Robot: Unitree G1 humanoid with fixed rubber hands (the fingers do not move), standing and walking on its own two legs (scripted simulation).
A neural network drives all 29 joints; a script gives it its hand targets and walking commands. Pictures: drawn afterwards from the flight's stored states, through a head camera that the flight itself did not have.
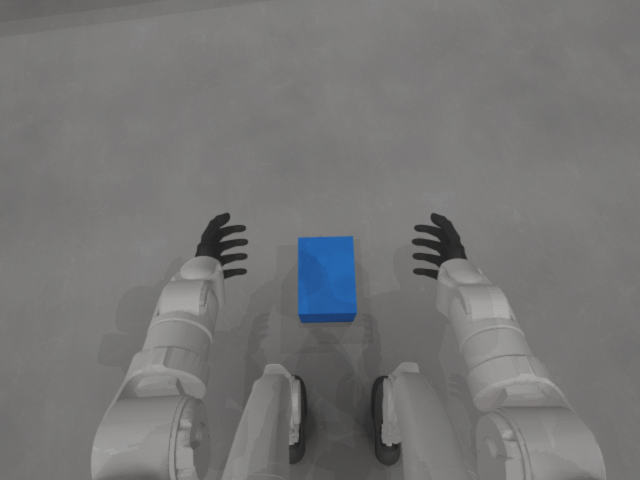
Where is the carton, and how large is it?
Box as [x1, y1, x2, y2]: [298, 236, 356, 322]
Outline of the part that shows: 352,236 298,237 298,314 302,322 352,321 356,313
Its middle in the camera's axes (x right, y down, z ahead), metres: +0.01 +0.11 +1.03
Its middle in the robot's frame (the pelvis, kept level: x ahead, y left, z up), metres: +0.49 +0.01 -0.60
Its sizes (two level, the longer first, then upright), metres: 0.199 0.143 0.151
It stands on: the floor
